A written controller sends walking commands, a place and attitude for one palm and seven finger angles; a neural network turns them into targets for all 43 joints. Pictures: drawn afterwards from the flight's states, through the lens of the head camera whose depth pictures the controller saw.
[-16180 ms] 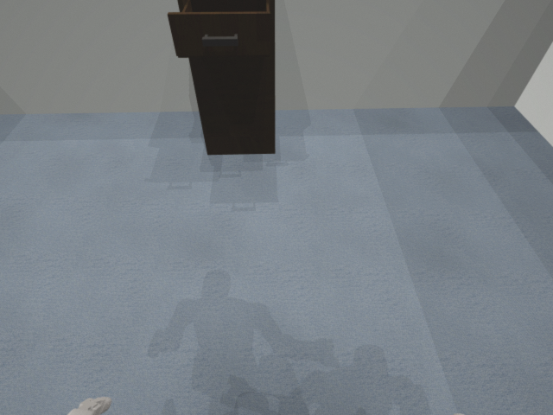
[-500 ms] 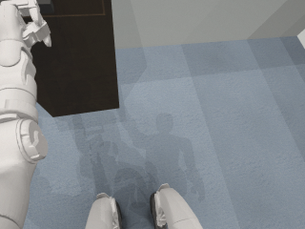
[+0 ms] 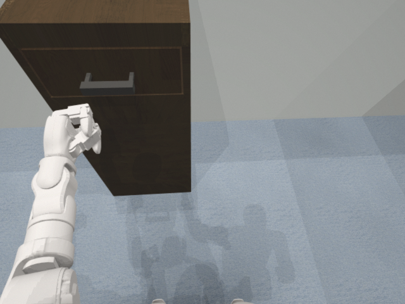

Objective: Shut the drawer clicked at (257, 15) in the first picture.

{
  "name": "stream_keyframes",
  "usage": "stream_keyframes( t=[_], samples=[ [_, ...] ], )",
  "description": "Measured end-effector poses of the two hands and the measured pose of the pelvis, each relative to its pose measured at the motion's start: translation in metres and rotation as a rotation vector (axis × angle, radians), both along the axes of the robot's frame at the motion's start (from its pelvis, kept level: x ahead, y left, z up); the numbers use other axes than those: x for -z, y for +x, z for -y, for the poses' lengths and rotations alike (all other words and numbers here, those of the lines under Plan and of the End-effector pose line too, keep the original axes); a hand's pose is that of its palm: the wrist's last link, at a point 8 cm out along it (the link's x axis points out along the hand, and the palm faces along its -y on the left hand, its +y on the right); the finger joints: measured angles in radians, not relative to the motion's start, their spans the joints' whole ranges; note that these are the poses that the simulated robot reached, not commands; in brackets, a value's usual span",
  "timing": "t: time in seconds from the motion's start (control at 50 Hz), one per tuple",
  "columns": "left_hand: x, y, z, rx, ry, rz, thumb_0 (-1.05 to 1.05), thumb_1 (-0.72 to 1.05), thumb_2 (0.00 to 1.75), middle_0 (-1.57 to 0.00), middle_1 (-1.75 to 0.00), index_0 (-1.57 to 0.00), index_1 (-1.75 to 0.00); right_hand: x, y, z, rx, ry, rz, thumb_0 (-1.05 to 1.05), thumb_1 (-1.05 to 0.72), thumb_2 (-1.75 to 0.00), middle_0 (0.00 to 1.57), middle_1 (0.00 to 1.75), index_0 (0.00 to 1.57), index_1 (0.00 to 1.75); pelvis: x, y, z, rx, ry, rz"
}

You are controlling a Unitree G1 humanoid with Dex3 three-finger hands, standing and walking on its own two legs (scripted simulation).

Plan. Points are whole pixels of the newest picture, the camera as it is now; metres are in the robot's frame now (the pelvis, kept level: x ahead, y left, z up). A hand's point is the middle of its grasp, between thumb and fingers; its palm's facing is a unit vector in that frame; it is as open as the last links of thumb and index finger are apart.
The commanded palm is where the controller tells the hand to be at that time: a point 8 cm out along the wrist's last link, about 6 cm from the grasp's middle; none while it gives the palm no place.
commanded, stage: draw the hand back to the body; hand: left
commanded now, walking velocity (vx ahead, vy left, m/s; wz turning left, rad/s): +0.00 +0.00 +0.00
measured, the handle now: (109, 82) +0.61 +0.21 +0.04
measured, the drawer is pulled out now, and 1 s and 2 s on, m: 0.00 0.00 0.00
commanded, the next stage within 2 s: step back with the hand held close in 1.04 s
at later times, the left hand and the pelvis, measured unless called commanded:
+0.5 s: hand (29, 207) +0.26 +0.22 +0.15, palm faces +0.31 -0.91 -0.27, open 3.2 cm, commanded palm +0.21 +0.26 +0.16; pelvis -0.02 +0.00 +0.04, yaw +2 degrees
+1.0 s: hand out of the picture +0.13 +0.24 +0.20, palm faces +0.45 -0.80 -0.41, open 3.2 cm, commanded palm +0.09 +0.27 +0.21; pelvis -0.03 -0.01 +0.04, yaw +2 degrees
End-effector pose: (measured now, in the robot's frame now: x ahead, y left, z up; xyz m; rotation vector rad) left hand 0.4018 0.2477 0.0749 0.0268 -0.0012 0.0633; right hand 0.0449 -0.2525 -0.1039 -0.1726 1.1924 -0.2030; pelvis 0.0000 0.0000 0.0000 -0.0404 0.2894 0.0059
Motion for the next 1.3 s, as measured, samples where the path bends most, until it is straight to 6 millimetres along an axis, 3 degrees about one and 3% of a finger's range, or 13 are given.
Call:
stream_keyframes(
  t=[0.18, 0.38, 0.6, 0.9, 1.02, 1.16, 1.3],
  samples=[
    [-0.030, -0.064, -0.003, 0.026, 0.007, 0.024, 0.01, 0.90, 0.90, -1.40, -1.60, -1.40, -1.60, -0.020, 0.079, -0.008, -0.100, 0.005, 0.265, 0.00, -0.91, -0.90, 0.20, 0.30, 0.20, 0.30, -0.009, -0.005, -0.001, -0.028, 0.011, 0.109],
    [-0.065, -0.142, -0.009, -0.168, 0.220, -0.014, 0.01, 0.90, 0.90, -1.40, -1.60, -1.40, -1.60, -0.055, 0.123, -0.032, -0.164, 0.025, 0.433, 0.00, -0.91, -0.90, 0.20, 0.30, 0.20, 0.30, -0.029, -0.014, 0.001, -0.020, 0.037, 0.255],
    [-0.101, -0.214, -0.018, -0.276, 0.288, 0.056, 0.01, 0.90, 0.90, -1.40, -1.60, -1.40, -1.60, -0.066, 0.126, -0.042, -0.233, 0.043, 0.487, 0.01, -0.90, -0.90, 0.20, 0.30, 0.20, 0.30, -0.039, -0.020, 0.005, -0.028, 0.043, 0.349],
    [-0.142, -0.302, -0.021, -0.355, 0.443, 0.128, 0.01, 0.89, 0.90, -1.40, -1.60, -1.40, -1.60, -0.062, 0.108, -0.028, -0.220, 0.035, 0.509, 0.01, -0.90, -0.90, 0.20, 0.30, 0.20, 0.30, -0.040, -0.026, 0.012, -0.028, 0.037, 0.384],
    [-0.139, -0.314, -0.023, -0.390, 0.441, 0.125, 0.01, 0.89, 0.90, -1.40, -1.60, -1.40, -1.60, -0.062, 0.107, -0.028, -0.231, 0.023, 0.522, 0.01, -0.90, -0.90, 0.20, 0.30, 0.20, 0.30, -0.040, -0.031, 0.012, -0.039, 0.037, 0.390],
    [-0.133, -0.307, -0.022, -0.379, 0.415, 0.128, 0.01, 0.89, 0.90, -1.40, -1.60, -1.40, -1.60, -0.066, 0.107, -0.031, -0.232, 0.017, 0.545, 0.01, -0.90, -0.90, 0.20, 0.30, 0.20, 0.30, -0.040, -0.032, 0.012, -0.034, 0.037, 0.394],
    [-0.147, -0.298, -0.030, -0.338, 0.486, 0.178, 0.01, 0.89, 0.90, -1.40, -1.60, -1.40, -1.60, -0.069, 0.103, -0.030, -0.204, 0.009, 0.511, 0.01, -0.90, -0.90, 0.20, 0.30, 0.20, 0.30, -0.040, -0.034, 0.006, -0.029, 0.027, 0.341]
  ],
)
